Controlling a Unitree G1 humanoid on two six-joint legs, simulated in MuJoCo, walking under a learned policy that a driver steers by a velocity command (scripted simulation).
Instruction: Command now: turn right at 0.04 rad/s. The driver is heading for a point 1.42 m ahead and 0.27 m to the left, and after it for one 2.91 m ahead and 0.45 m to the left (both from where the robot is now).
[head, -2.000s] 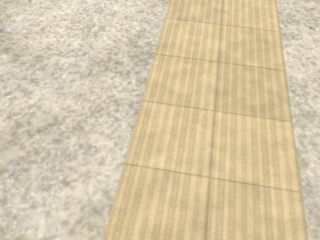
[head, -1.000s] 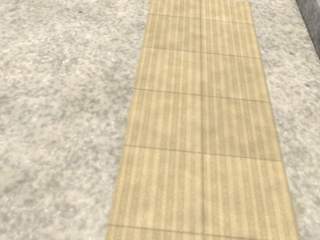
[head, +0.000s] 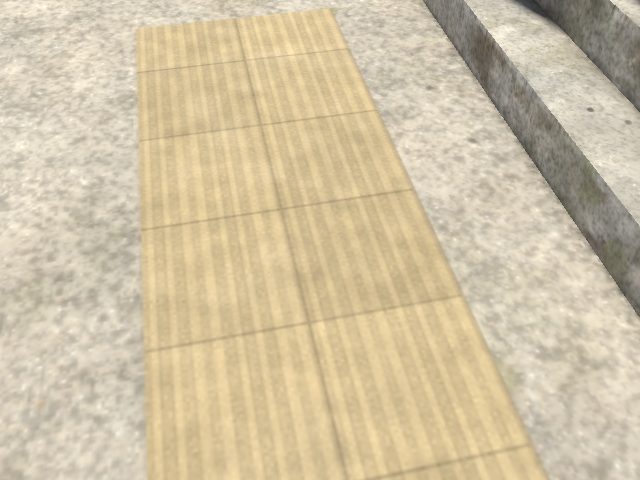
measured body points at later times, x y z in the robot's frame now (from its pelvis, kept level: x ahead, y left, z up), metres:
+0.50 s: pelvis +0.10 -0.02 +0.01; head +0.12 -0.04 +0.46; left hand +0.09 +0.24 -0.11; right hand +0.27 -0.28 -0.09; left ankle +0.14 +0.13 -0.66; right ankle +0.02 -0.11 -0.73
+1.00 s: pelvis +0.37 +0.04 +0.01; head +0.39 +0.05 +0.46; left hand +0.52 +0.31 -0.09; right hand +0.42 -0.23 -0.10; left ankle +0.37 +0.12 -0.73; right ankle +0.46 -0.13 -0.65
